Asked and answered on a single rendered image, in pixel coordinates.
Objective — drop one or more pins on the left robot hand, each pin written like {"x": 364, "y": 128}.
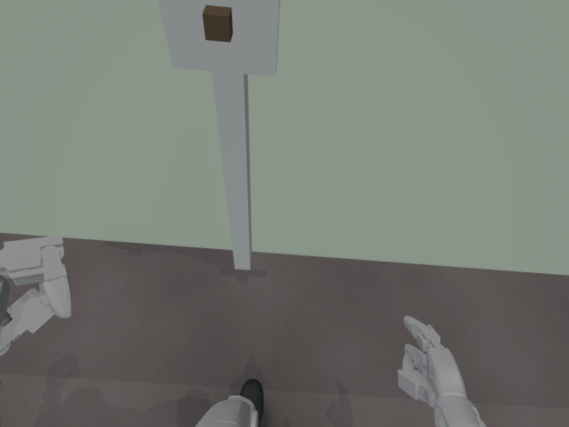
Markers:
{"x": 30, "y": 261}

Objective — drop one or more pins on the robot right forearm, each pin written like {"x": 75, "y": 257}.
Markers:
{"x": 456, "y": 411}

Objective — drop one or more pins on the right robot hand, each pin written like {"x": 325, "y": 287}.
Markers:
{"x": 438, "y": 374}

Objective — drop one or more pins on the robot left shin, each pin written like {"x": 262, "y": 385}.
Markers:
{"x": 243, "y": 399}

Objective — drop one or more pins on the button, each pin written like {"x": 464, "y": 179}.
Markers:
{"x": 218, "y": 23}

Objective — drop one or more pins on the robot left thigh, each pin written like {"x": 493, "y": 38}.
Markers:
{"x": 230, "y": 413}

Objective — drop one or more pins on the panel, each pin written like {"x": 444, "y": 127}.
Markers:
{"x": 252, "y": 51}

